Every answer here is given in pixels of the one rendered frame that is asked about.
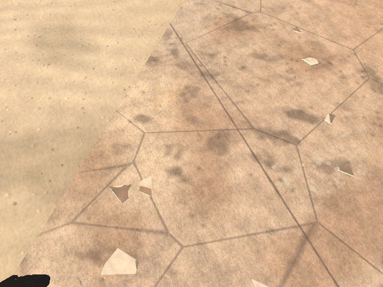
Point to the left robot hand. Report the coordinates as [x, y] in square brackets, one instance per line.
[35, 280]

